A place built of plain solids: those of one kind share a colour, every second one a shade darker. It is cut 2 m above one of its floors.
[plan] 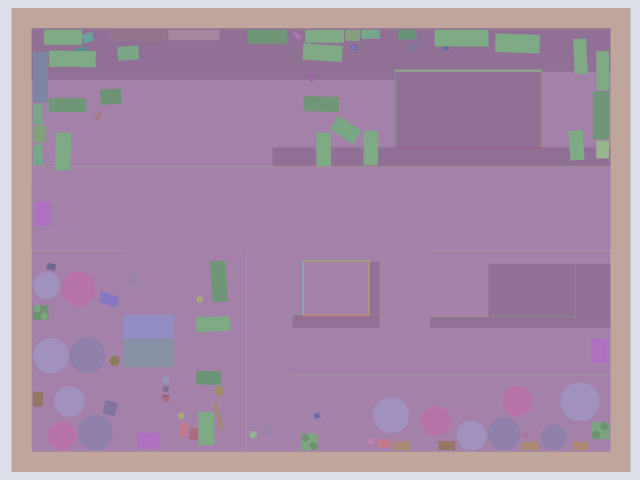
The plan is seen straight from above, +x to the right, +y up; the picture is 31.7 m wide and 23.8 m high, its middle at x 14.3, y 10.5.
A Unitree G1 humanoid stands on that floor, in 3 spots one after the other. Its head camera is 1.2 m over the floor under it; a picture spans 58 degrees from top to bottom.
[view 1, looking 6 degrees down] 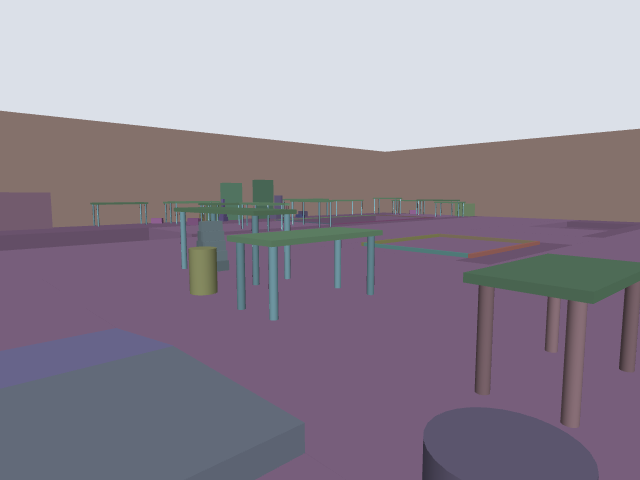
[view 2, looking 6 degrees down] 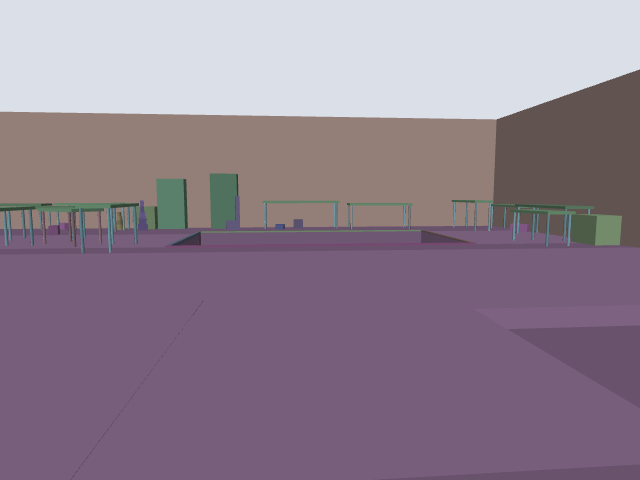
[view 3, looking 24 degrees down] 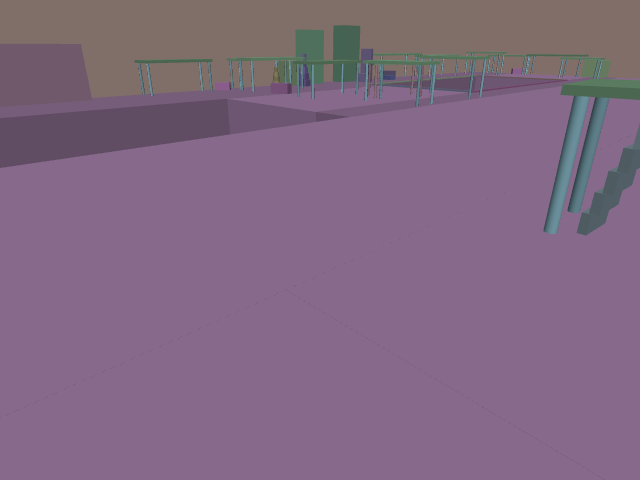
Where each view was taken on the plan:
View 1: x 5.80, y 2.75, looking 47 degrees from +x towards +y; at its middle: workbench_top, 4.41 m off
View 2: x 20.65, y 5.01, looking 85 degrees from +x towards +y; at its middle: floor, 13.96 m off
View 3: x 5.80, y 8.39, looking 47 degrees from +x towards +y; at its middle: floor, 2.95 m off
